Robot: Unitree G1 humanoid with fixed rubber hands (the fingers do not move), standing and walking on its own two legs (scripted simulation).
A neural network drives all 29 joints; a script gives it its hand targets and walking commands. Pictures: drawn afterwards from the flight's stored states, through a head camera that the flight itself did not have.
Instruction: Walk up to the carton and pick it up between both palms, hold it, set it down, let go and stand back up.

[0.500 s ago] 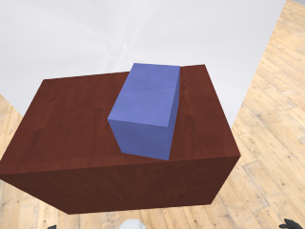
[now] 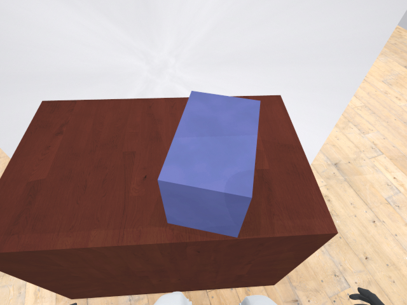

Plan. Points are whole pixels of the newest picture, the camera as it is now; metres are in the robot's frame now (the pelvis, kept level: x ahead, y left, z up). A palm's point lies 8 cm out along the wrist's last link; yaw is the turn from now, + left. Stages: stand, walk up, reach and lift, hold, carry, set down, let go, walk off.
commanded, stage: walk up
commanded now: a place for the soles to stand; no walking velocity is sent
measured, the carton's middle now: (213, 162) +0.43 +0.01 -0.02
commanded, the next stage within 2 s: reach and lift in 1.52 s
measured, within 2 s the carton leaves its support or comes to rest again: neither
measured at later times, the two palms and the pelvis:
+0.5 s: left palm out of the picture +0.08 +0.30 -0.08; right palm out of the picture +0.08 -0.33 -0.10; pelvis +0.00 -0.01 +0.00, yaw -1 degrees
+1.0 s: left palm out of the picture +0.08 +0.30 -0.08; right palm out of the picture +0.08 -0.33 -0.09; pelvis +0.00 -0.01 +0.00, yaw -1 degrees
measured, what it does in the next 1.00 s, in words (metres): steps on the spot: right foot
